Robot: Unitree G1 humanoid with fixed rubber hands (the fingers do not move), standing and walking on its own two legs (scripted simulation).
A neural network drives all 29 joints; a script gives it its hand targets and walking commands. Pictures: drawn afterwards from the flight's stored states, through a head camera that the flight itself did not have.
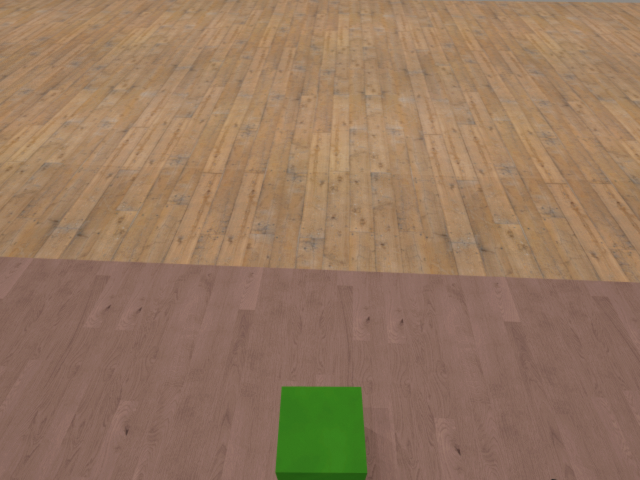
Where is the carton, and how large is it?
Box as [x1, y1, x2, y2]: [275, 386, 366, 479]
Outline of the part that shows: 282,386 275,470 277,478 364,479 366,475 366,461 360,387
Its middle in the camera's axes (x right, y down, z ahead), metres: +0.01 +0.55 +1.04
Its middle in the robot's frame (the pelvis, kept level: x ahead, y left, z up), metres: +0.38 +0.01 -0.66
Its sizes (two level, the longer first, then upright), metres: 0.210 0.200 0.250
